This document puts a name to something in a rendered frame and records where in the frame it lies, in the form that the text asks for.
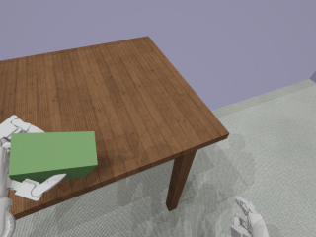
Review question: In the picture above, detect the robot right hand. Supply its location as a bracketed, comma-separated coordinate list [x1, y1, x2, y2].
[230, 196, 270, 237]

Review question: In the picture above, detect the table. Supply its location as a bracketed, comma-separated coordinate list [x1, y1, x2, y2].
[0, 36, 229, 220]

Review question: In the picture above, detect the robot left hand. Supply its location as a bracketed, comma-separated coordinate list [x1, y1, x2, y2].
[0, 115, 67, 202]

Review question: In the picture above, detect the robot left forearm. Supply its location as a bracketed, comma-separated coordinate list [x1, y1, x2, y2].
[0, 197, 16, 237]

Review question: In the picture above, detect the sponge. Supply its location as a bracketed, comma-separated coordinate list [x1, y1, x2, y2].
[8, 131, 98, 184]

